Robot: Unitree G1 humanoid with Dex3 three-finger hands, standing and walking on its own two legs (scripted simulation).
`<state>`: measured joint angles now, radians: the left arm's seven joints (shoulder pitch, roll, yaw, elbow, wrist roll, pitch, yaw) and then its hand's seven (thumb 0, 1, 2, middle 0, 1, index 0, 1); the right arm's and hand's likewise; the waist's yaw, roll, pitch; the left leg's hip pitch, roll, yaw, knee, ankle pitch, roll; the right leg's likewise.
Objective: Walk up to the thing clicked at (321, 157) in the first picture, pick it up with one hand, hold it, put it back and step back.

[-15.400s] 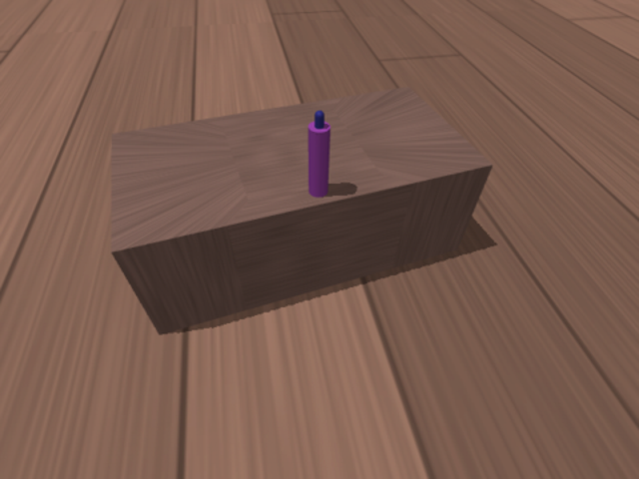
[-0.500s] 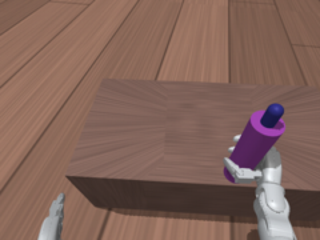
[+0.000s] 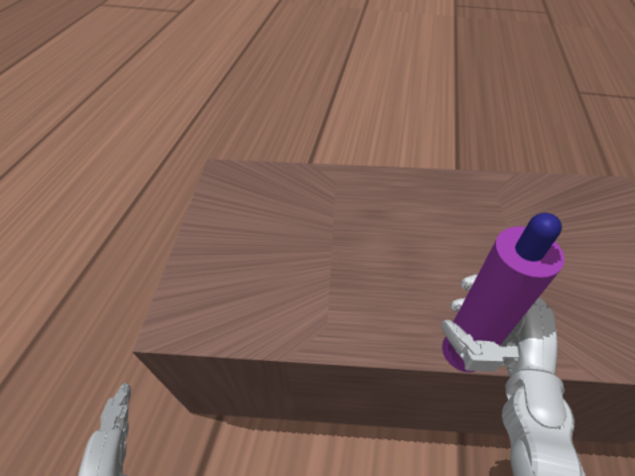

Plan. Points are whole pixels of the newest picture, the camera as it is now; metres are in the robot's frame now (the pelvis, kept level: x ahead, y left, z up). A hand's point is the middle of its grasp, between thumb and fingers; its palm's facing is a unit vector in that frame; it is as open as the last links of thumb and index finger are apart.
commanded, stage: hold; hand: right
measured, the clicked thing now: (497, 300) +0.32 -0.18 +0.08
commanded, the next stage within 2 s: crouch in 1.80 s
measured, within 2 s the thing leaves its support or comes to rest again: neither
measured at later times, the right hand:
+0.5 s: hand (481, 324) +0.32 -0.18 +0.03, palm faces +0.17 +0.99 -0.02, open 8.3 cm
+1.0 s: hand (479, 331) +0.32 -0.17 +0.02, palm faces +0.17 +0.99 -0.02, open 8.3 cm
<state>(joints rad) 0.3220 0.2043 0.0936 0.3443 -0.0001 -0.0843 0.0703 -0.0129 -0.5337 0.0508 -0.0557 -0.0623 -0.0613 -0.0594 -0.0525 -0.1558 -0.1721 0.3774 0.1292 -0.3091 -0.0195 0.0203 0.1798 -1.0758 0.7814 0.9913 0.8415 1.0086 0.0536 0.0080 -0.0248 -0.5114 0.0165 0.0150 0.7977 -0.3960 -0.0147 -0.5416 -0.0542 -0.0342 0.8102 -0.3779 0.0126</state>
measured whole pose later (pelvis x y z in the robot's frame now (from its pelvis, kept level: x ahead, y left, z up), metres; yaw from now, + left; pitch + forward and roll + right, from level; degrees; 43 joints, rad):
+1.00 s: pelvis +0.00 +0.00 +0.00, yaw +0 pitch +6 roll +1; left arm 0.32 0.20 0.09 0.35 0.00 -0.10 0.06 -0.01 -0.54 0.05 -0.06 -0.06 -0.06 -0.06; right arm -0.04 -0.15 -0.17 0.40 0.13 -0.34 -0.02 0.02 0.18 -1.07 0.78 1.00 0.84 1.01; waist 0.05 0.01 -0.02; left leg -0.51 0.02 0.01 0.79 -0.39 -0.02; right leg -0.54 -0.05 -0.04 0.80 -0.37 0.01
